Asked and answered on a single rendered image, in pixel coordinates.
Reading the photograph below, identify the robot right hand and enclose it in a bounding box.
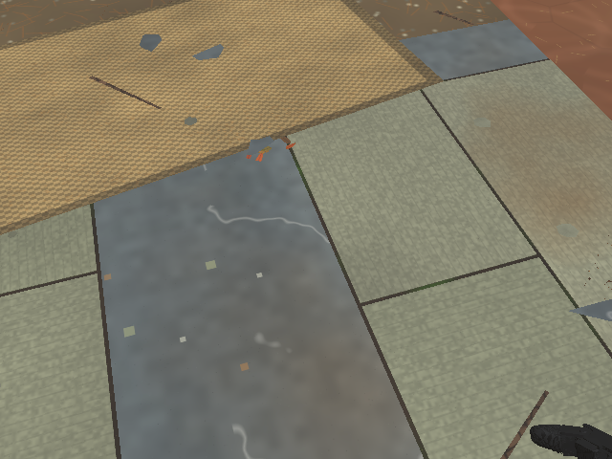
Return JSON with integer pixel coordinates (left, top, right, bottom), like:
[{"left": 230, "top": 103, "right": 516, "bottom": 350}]
[{"left": 530, "top": 424, "right": 612, "bottom": 459}]

